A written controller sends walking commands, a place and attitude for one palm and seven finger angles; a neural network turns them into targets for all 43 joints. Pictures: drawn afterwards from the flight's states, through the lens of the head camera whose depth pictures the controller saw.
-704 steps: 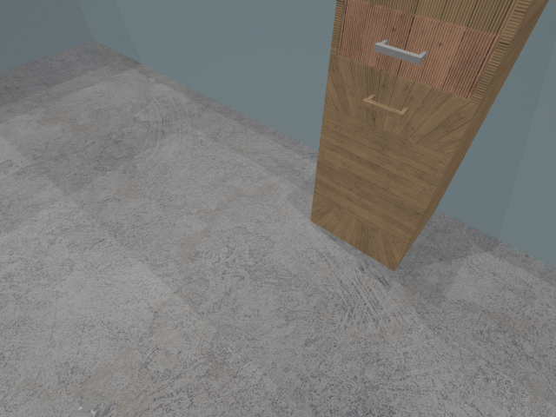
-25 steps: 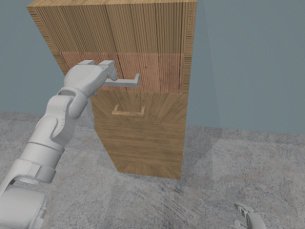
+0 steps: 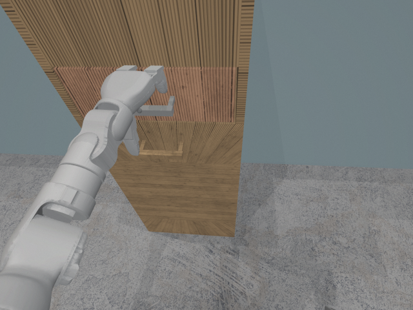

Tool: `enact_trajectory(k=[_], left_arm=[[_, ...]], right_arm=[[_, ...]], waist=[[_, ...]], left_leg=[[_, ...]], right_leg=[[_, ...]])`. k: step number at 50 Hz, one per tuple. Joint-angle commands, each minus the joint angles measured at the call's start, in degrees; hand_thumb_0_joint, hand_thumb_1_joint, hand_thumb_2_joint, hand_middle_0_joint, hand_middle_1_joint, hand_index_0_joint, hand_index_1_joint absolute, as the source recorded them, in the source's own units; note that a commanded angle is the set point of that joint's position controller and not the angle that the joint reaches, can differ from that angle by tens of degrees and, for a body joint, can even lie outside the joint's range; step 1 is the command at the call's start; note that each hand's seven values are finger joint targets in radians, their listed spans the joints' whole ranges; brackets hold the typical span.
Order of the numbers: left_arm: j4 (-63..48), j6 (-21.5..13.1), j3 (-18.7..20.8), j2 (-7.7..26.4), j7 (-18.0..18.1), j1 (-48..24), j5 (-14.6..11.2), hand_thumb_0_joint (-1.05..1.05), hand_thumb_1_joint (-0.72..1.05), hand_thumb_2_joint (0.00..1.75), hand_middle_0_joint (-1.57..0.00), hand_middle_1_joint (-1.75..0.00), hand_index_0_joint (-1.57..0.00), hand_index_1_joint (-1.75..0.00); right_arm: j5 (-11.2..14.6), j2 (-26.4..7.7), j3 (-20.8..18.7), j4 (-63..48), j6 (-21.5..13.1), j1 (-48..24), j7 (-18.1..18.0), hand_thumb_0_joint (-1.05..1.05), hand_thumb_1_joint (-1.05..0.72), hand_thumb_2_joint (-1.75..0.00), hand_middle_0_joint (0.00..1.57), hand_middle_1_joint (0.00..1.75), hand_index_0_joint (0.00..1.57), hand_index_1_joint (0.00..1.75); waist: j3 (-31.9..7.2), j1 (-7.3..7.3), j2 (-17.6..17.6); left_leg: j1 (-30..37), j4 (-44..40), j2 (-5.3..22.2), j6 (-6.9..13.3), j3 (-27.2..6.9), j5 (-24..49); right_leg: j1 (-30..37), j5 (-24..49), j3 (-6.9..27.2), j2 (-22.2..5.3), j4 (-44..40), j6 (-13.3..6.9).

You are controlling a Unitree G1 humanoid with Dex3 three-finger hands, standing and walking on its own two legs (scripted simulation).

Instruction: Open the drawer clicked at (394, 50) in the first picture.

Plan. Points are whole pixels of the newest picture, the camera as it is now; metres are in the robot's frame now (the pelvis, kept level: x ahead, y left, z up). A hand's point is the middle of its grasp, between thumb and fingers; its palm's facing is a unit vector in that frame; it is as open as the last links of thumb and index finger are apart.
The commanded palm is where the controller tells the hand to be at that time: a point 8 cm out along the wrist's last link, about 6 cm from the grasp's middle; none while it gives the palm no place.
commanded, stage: move the hooked fingers above the handle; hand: left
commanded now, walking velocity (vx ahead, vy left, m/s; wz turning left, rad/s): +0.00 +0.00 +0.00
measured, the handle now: (146, 105) +0.51 +0.16 +0.11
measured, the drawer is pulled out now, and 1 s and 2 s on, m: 0.00 0.00 0.00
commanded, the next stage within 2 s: none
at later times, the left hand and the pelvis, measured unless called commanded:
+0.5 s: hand (133, 113) +0.44 +0.16 +0.15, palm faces -0.04 -0.01 -1.00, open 13.8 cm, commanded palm +0.44 +0.17 +0.22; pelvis -0.01 +0.00 +0.00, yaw +0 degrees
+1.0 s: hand (134, 111) +0.45 +0.16 +0.15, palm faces -0.02 -0.02 -1.00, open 13.8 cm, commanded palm +0.44 +0.17 +0.22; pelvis -0.01 -0.01 +0.00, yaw -1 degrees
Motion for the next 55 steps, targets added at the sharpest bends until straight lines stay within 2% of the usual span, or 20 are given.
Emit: enact_trajectory(k=[1,6,10,16,19,21,22,25,27,28,31,34,36,39,41,42,43,47,52,55], left_arm=[[-5.54,2.08,11.92,16.81,5.56,-30.42,1.55,0.00,-0.50,0.30,-0.30,-1.20,-0.30,-1.20],[-2.09,3.98,13.03,19.17,4.42,-28.04,2.94,0.00,-0.50,0.30,-0.30,-1.20,-0.30,-1.20],[-3.84,3.89,11.91,18.12,3.61,-27.44,2.84,0.00,-0.50,0.30,-0.30,-1.20,-0.30,-1.20],[-6.24,1.51,6.92,13.65,0.40,-27.85,1.52,0.00,-0.50,0.30,-0.30,-1.20,-0.30,-1.20],[-6.31,-0.24,6.17,13.19,0.20,-31.44,0.88,0.00,-0.50,0.30,-0.30,-1.20,-0.30,-1.20],[-7.53,-1.56,3.29,10.09,0.54,-35.39,0.21,0.00,-0.50,0.30,-0.30,-1.20,-0.30,-1.20],[-8.73,-2.17,4.71,11.86,1.37,-38.15,0.38,0.00,-0.50,0.30,-0.30,-1.20,-0.30,-1.20],[-6.40,-2.02,6.21,12.52,3.65,-38.41,0.50,0.00,-0.50,0.30,-0.30,-1.20,-0.30,-1.20],[-2.00,-0.70,9.39,16.30,4.95,-37.78,1.01,0.00,-0.50,0.30,-0.30,-1.20,-0.30,-1.20],[-0.89,0.09,8.59,15.23,5.39,-37.71,1.42,0.00,-0.50,0.30,-0.30,-1.20,-0.30,-1.20],[4.84,2.79,11.88,19.15,5.54,-33.94,2.87,0.00,-0.50,0.30,-0.30,-1.20,-0.30,-1.20],[4.19,3.99,9.34,16.58,3.67,-32.48,3.80,0.00,-0.50,0.30,-0.30,-1.20,-0.30,-1.20],[5.32,3.85,10.49,18.04,2.45,-29.97,3.83,0.00,-0.50,0.30,-0.30,-1.20,-0.30,-1.20],[2.55,2.92,10.23,17.69,1.49,-28.06,3.63,0.00,-0.50,0.30,-0.30,-1.20,-0.30,-1.20],[-1.52,1.43,7.95,14.76,0.55,-28.98,2.70,0.00,-0.50,0.30,-0.30,-1.20,-0.30,-1.20],[-4.23,0.47,9.60,16.69,0.60,-29.48,2.63,0.00,-0.50,0.30,-0.30,-1.20,-0.30,-1.20],[-6.57,-0.16,7.51,14.26,0.56,-30.23,2.14,0.00,-0.50,0.30,-0.30,-1.20,-0.30,-1.20],[-11.72,-1.94,7.05,13.27,1.78,-33.52,0.49,0.00,-0.50,0.30,-0.30,-1.20,-0.30,-1.20],[-7.44,-0.34,10.48,17.10,4.85,-35.56,1.28,0.00,-0.50,0.30,-0.30,-1.20,-0.30,-1.20],[-4.33,1.79,8.91,15.06,4.82,-34.07,2.00,0.00,-0.50,0.30,-0.30,-1.20,-0.30,-1.20]], right_arm=[[-0.69,-6.53,-2.07,-5.02,-1.46,0.65,0.24,0.00,-0.90,-0.90,0.20,0.30,0.20,0.30],[-0.33,-7.01,-1.48,-6.03,-0.56,-0.45,-0.22,0.00,-0.90,-0.90,0.20,0.30,0.20,0.30],[-0.06,-6.69,-1.53,-6.90,-0.70,-1.04,-0.49,0.00,-0.90,-0.90,0.20,0.30,0.20,0.30],[0.45,-6.76,-1.83,-7.96,-1.31,-0.56,-1.29,0.00,-0.90,-0.90,0.20,0.30,0.20,0.30],[0.66,-6.67,-1.94,-6.94,-1.99,0.20,-1.72,0.00,-0.90,-0.90,0.20,0.30,0.20,0.30],[0.65,-6.37,-2.15,-6.58,-2.65,1.01,-1.91,0.00,-0.90,-0.90,0.20,0.30,0.20,0.30],[0.48,-6.38,-2.28,-5.98,-3.01,1.42,-1.82,0.00,-0.90,-0.90,0.20,0.30,0.20,0.30],[0.16,-6.14,-2.26,-5.24,-3.33,1.97,-1.58,0.00,-0.90,-0.90,0.20,0.30,0.20,0.30],[0.18,-6.67,-1.87,-4.60,-3.17,1.78,-1.54,0.00,-0.90,-0.90,0.20,0.30,0.20,0.30],[0.11,-6.58,-1.70,-4.54,-3.12,1.60,-1.44,0.00,-0.90,-0.90,0.20,0.30,0.20,0.30],[0.03,-7.18,-1.35,-4.74,-2.54,0.90,-1.40,0.00,-0.90,-0.90,0.20,0.30,0.20,0.30],[0.18,-6.97,-1.28,-5.87,-1.90,0.35,-1.32,0.00,-0.90,-0.90,0.20,0.30,0.20,0.30],[0.26,-7.30,-1.11,-6.47,-1.39,0.10,-1.48,0.00,-0.90,-0.90,0.20,0.30,0.20,0.30],[0.23,-7.01,-1.09,-7.64,-1.12,-0.45,-1.69,0.00,-0.90,-0.90,0.20,0.30,0.20,0.30],[0.37,-6.82,-1.44,-8.55,-1.24,-0.43,-1.65,0.00,-0.90,-0.90,0.20,0.30,0.20,0.30],[0.36,-6.88,-1.69,-8.43,-1.36,-0.35,-1.67,0.00,-0.90,-0.90,0.20,0.30,0.20,0.30],[0.24,-6.53,-1.88,-8.71,-1.46,-0.47,-1.66,0.00,-0.90,-0.90,0.20,0.30,0.20,0.30],[0.29,-6.11,-2.51,-7.49,-2.24,0.52,-1.29,0.00,-0.90,-0.90,0.20,0.30,0.20,0.30],[0.14,-6.33,-2.32,-5.02,-2.66,0.72,-1.09,0.00,-0.90,-0.90,0.20,0.30,0.20,0.30],[0.11,-6.30,-1.94,-4.98,-2.36,-0.32,-0.76,0.00,-0.90,-0.90,0.20,0.30,0.20,0.30]], waist=[[-25.50,0.22,-4.32],[-23.08,0.68,-7.76],[-21.78,0.43,-6.51],[-19.68,-1.46,-6.90],[-17.18,-2.63,-4.32],[-18.20,-3.70,-4.47],[-19.88,-3.51,-1.94],[-21.73,-2.93,-1.78],[-20.65,-2.52,-4.19],[-20.69,-2.30,-4.02],[-21.52,-1.02,-6.81],[-20.78,-0.94,-5.83],[-19.68,-0.78,-8.21],[-19.35,-0.26,-7.30],[-20.14,-0.97,-7.57],[-21.20,-0.76,-6.60],[-21.70,-1.13,-5.13],[-22.72,-1.99,-3.86],[-23.25,-1.36,-2.93],[-22.37,-1.09,-3.12]], left_leg=[[12.49,1.14,1.02,0.32,-0.76,30.17],[7.76,-0.41,0.95,0.68,0.21,26.05],[8.90,-0.96,1.11,1.00,0.45,23.60],[10.10,-1.22,0.71,1.45,0.06,19.45],[11.04,-1.26,0.64,1.26,-0.34,15.64],[12.27,-0.90,0.50,1.31,-0.71,15.78],[13.51,-0.62,0.57,1.13,-0.92,16.55],[13.66,-0.06,0.45,0.83,-1.10,18.61],[10.89,-0.43,0.56,0.75,-0.73,18.27],[10.38,-0.65,0.63,0.62,-0.63,18.53],[7.48,-0.66,0.79,0.65,0.17,19.95],[7.34,-0.70,1.00,0.73,0.58,20.65],[6.06,-0.74,0.96,0.87,0.73,20.63],[6.40,-1.00,0.96,1.07,0.98,19.36],[7.57,-0.78,0.89,1.25,0.79,19.93],[8.71,-0.60,0.93,1.35,0.52,20.19],[10.38,-0.38,0.74,1.47,0.45,20.65],[13.58,0.31,0.67,1.43,-0.34,22.35],[12.56,0.21,0.52,0.97,-0.37,22.33],[11.43,-0.16,0.54,0.68,-0.15,23.01]], right_leg=[[8.94,28.79,1.18,0.48,-0.57,-0.84],[12.21,29.79,1.47,-0.10,-0.98,-0.41],[10.95,27.28,1.66,0.04,-1.65,-0.30],[8.98,23.58,2.10,-0.20,-3.46,-0.10],[5.04,19.07,2.12,0.12,-4.18,-0.08],[3.88,17.67,2.07,0.12,-4.40,-0.22],[3.34,17.98,2.11,0.30,-3.99,-0.37],[3.67,19.11,1.74,0.55,-3.07,-0.63],[5.04,20.09,1.82,0.46,-3.18,-0.49],[5.10,20.15,1.61,0.44,-2.80,-0.52],[9.03,23.11,1.95,0.00,-2.46,-0.41],[8.86,25.19,1.85,-0.12,-1.93,-0.18],[10.08,25.73,1.93,-0.35,-2.27,-0.12],[9.91,25.30,2.25,-0.36,-2.32,0.04],[10.08,25.42,2.23,-0.44,-2.56,-0.02],[9.80,25.53,2.50,-0.21,-2.43,0.01],[8.91,25.44,2.59,-0.12,-2.50,-0.03],[6.93,24.61,2.26,0.42,-2.90,-0.16],[7.36,24.38,2.14,0.49,-2.62,-0.49],[7.82,25.29,1.67,0.34,-2.11,-0.52]])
